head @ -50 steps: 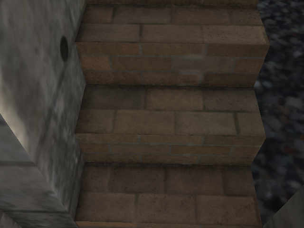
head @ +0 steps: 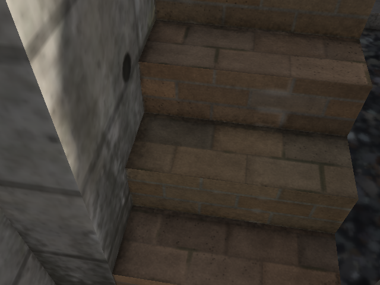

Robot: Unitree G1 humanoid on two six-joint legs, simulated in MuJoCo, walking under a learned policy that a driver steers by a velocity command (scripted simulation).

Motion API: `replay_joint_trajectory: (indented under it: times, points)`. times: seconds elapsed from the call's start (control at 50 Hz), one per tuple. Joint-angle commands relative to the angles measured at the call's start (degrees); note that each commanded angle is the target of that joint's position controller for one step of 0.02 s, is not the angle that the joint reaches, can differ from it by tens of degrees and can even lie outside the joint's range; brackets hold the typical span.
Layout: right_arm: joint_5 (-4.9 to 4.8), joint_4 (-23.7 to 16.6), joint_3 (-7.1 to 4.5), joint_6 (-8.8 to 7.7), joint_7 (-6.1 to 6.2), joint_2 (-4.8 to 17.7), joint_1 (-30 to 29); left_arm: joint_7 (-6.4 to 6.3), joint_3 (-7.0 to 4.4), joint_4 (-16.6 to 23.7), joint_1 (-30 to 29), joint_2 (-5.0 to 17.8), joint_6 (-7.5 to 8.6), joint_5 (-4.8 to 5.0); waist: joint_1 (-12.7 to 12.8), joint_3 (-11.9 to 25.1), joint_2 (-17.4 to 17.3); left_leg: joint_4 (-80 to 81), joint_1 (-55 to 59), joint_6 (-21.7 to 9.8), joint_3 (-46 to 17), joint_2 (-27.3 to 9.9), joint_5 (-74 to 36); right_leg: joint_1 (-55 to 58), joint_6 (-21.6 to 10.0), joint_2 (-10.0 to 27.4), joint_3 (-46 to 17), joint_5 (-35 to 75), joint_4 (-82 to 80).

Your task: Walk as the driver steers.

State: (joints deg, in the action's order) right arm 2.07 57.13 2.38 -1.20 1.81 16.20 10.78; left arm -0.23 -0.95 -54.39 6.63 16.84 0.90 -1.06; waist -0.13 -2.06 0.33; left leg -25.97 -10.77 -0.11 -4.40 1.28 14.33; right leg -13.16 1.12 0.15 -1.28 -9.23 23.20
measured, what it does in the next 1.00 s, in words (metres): stands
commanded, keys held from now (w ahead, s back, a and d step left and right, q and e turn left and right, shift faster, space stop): no key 0.84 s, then w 0.16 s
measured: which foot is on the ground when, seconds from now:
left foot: down 0.00-1.00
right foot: down 0.00-1.00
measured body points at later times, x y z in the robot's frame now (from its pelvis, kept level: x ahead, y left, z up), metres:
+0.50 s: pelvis +0.01 +0.00 +0.00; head +0.03 +0.01 +0.45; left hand +0.13 +0.27 -0.13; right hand +0.08 -0.28 -0.13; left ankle +0.00 +0.12 -0.74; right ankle +0.04 -0.13 -0.74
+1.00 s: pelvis +0.03 +0.00 +0.00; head +0.03 +0.00 +0.45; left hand +0.12 +0.27 -0.13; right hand +0.10 -0.26 -0.13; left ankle +0.00 +0.12 -0.74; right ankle +0.04 -0.13 -0.74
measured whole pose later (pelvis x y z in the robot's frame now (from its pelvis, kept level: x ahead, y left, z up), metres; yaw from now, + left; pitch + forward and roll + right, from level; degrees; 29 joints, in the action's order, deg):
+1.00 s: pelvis +0.03 +0.00 +0.00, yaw +0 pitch +0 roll +0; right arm 1.4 57.2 3.2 -1.7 1.6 15.2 11.7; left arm -1.3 0.1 -57.0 9.3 16.0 0.6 -1.0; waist -0.1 0.2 0.1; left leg -22.5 -7.2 -0.1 -4.4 1.1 15.1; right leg -10.7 0.9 -0.1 -2.1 -11.1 21.8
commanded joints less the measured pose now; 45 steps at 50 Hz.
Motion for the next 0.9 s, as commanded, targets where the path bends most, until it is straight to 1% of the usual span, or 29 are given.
replay_joint_trajectory:
  times: [0.02, 0.26, 0.58, 0.84, 0.86, 0.88, 0.9]
  points:
    - [-0.13, -2.07, -1.44, -0.78, -0.26, 8.19, -0.59, -0.66, -1.2, 3.3, -2.31, 7.22, 0.18, -0.08, 0.01, 2.86, -1.65, 6.87, -5.39, -0.71, -4.17, -3.05, -0.43, 5.52, -1.61, 1.71, -3.18, 3.39, -2.44]
    - [-0.08, -1.31, -1.23, -0.7, -0.23, 8.87, -0.16, -0.82, -0.95, 3.06, -1.44, 7.67, 0.03, 0.02, -0.31, 3.41, -0.88, 6.15, -4.49, -0.58, -3.51, -2.65, -3.06, 5.61, -1.87, 1.8, -3.3, 6.24, -2.38]
    - [-0.17, -0.89, -1.23, -0.97, -0.27, 9.15, 0.46, -1.09, -1.05, 3.07, -0.71, 7.74, -0.23, 0.03, -0.45, 3.82, -0.78, 5.91, -4.29, -0.52, -3.23, -2.54, -4.49, 6.56, -1.95, 1.64, -3.48, 8.0, -2.44]
    - [-0.22, -0.93, -1.28, -0.99, -0.21, 9.08, 1.11, -1.31, -1.2, 3.01, -0.08, 7.59, -0.25, 0.07, -0.5, 3.71, -0.85, 5.75, -3.94, -0.5, -3.18, -2.46, -5.46, 6.62, -1.95, 1.51, -3.48, 8.53, -2.36]
    - [-0.07, -0.42, -1.02, -0.92, -0.14, 8.21, 1.93, -1.31, -0.96, 2.6, 0.57, 6.73, -0.27, -0.18, -0.47, 4.94, -0.96, 6.45, -3.24, -0.46, -2.94, -2.2, -2.53, 7.17, -1.77, 1.13, -3.06, 5.6, -2.88]
    - [-3.04, -1.67, 0.55, -0.99, -0.05, 2.69, 0.29, -1.25, 0.08, 0.61, 2.25, 4.19, -0.64, -0.67, 1.33, 4.53, -2.07, 10.9, -3.71, -0.72, -5.93, -5.43, -0.31, 9.15, -1.87, 3.63, -4.09, 2.54, -3.59]
    - [-3.14, -2.09, 0.5, -1.03, -0.02, 3.79, -1.13, -1.3, 0.25, 0.07, 2.48, 4.15, -0.73, -0.9, 1.76, 2.56, -3.42, 12.16, -4.19, -0.62, -5.92, -5.02, 2.74, 8.73, -1.85, 3.17, -4.37, 0.84, -4.45]
Keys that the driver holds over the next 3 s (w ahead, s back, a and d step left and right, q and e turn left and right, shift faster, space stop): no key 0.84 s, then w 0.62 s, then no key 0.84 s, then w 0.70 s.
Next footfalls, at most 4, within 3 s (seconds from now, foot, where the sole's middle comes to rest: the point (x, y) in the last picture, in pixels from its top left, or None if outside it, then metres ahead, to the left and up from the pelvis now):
none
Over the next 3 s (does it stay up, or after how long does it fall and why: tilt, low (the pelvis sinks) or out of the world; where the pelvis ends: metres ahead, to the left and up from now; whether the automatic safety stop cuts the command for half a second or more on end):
stays up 0.07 -0.01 0.01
